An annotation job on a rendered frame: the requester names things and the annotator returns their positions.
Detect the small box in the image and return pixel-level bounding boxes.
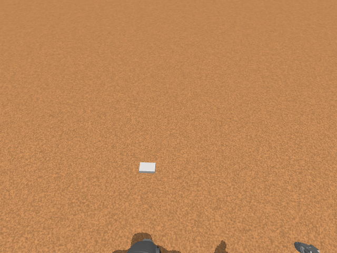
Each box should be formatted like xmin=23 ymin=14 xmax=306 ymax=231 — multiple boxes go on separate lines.
xmin=139 ymin=162 xmax=156 ymax=173

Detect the right robot hand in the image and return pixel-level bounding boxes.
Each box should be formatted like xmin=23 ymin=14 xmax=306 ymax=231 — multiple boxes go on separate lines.
xmin=294 ymin=242 xmax=320 ymax=253

